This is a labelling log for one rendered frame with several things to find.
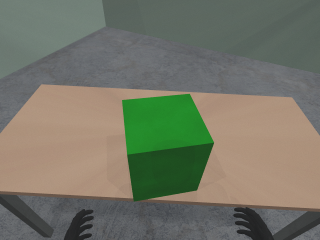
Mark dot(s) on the right robot hand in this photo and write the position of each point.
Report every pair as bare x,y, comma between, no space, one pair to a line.
259,230

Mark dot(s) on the table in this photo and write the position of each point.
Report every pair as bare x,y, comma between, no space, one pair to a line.
70,142

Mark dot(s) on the carton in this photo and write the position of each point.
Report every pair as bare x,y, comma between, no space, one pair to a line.
168,145

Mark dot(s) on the left robot hand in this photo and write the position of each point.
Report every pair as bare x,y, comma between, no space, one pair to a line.
75,230

